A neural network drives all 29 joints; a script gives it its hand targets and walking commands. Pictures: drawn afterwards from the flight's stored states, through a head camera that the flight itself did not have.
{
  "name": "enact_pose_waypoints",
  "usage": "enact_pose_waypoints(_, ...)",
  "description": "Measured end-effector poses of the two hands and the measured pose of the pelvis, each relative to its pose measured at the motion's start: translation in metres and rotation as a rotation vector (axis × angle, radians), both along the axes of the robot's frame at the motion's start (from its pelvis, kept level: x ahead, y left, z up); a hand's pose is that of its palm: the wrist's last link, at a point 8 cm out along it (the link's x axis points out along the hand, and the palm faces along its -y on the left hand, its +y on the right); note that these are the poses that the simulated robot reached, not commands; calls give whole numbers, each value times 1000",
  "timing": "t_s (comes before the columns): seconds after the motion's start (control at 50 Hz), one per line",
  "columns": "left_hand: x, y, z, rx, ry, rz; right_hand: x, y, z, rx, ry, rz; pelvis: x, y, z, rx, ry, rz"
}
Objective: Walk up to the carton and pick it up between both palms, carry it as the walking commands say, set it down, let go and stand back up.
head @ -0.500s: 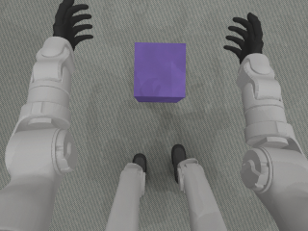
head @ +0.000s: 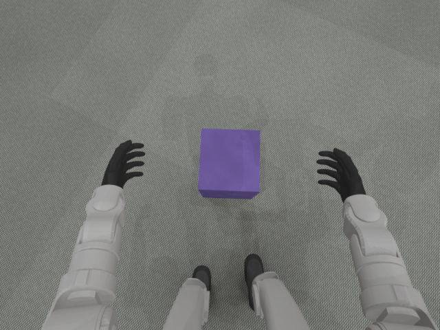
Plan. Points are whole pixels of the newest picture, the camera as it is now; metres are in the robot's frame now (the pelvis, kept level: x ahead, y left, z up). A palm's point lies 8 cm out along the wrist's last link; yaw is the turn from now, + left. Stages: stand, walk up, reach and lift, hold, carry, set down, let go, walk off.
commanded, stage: let go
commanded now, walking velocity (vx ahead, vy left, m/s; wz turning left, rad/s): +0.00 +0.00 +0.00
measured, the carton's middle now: (228, 167) +0.51 -0.01 -0.60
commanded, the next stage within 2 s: stand in 0.92 s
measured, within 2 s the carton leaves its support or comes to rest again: neither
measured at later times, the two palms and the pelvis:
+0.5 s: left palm (70, 292) +0.21 +0.23 -0.02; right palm (406, 297) +0.19 -0.23 -0.02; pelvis +0.04 +0.00 +0.05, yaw +0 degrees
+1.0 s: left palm (58, 308) +0.19 +0.25 -0.02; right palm (417, 292) +0.20 -0.25 -0.02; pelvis +0.04 +0.00 +0.05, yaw +0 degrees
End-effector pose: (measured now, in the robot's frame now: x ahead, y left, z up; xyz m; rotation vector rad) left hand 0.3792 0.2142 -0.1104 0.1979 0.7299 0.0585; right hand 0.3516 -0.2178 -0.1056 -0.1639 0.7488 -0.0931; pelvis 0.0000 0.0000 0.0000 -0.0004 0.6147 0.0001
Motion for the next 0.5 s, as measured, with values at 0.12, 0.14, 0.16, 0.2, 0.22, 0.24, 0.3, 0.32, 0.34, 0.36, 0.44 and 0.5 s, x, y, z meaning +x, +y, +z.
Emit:
enact_pose_waypoints(0.12, -41, 6, 33, -13, 3, 7, -42, -6, 35, -1, 6, 5, 9, -1, 18, -2, -146, 4)
enact_pose_waypoints(0.14, -49, 6, 38, -14, 4, 7, -50, -7, 39, -1, 6, 5, 10, -1, 20, -2, -172, 4)
enact_pose_waypoints(0.16, -56, 6, 42, -15, 7, 6, -57, -8, 43, -1, 7, 4, 11, -1, 23, -2, -197, 3)
enact_pose_waypoints(0.2, -73, 7, 49, -16, 14, 4, -74, -8, 51, 2, 10, 0, 14, -1, 28, -3, -250, 2)
enact_pose_waypoints(0.22, -82, 7, 52, -17, 18, 3, -82, -8, 54, 5, 13, -3, 16, -1, 30, -3, -277, 1)
enact_pose_waypoints(0.24, -91, 7, 55, -18, 23, 3, -90, -8, 57, 9, 16, -6, 18, -1, 32, -4, -304, 0)
enact_pose_waypoints(0.3, -116, 7, 64, -21, 35, 4, -115, -9, 65, 16, 25, -14, 23, 0, 39, -5, -380, -2)
enact_pose_waypoints(0.32, -123, 7, 67, -21, 39, 5, -122, -9, 68, 18, 29, -16, 25, 0, 40, -6, -403, -2)
enact_pose_waypoints(0.34, -130, 7, 69, -21, 43, 7, -128, -10, 70, 18, 33, -17, 26, 0, 42, -7, -426, -2)
enact_pose_waypoints(0.36, -137, 8, 72, -20, 46, 8, -134, -10, 72, 18, 36, -17, 28, 0, 44, -7, -448, -3)
enact_pose_waypoints(0.44, -158, 13, 82, -14, 51, 12, -151, -13, 81, 13, 43, -10, 33, 0, 49, -9, -528, -2)
enact_pose_waypoints(0.5, -169, 16, 89, -11, 53, 16, -159, -15, 87, 9, 45, -1, 35, 0, 51, -10, -580, -1)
